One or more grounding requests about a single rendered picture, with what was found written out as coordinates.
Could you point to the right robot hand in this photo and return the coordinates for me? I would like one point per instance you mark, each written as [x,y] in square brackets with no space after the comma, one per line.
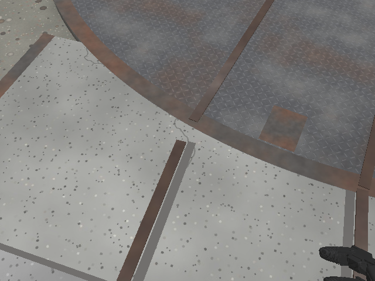
[357,259]

